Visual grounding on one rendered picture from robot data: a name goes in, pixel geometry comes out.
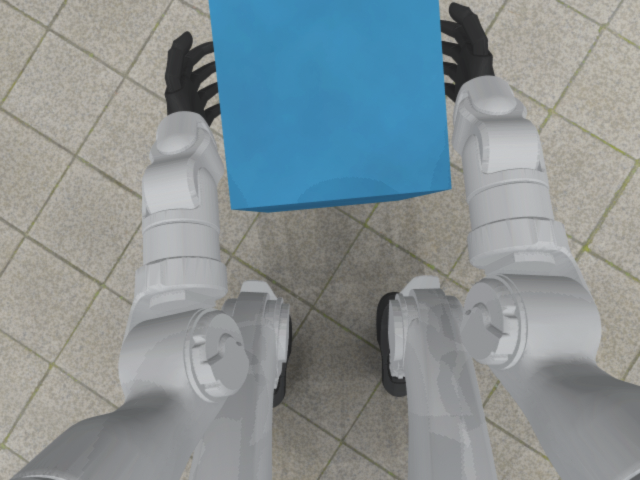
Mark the right robot hand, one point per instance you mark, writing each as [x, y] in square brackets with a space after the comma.
[471, 53]

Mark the right robot upper arm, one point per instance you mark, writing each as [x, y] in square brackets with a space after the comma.
[539, 335]

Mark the robot right foot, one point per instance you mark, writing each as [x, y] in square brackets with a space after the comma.
[395, 386]

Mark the right robot forearm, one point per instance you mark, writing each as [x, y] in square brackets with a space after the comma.
[513, 230]

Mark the robot right shin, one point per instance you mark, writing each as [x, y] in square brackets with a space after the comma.
[425, 282]

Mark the left robot upper arm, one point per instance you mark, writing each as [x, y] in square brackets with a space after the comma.
[176, 373]

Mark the carton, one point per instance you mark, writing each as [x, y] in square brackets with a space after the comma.
[330, 103]

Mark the left robot hand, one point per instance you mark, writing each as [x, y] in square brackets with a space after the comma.
[182, 84]

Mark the left robot forearm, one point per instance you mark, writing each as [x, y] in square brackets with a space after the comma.
[182, 268]

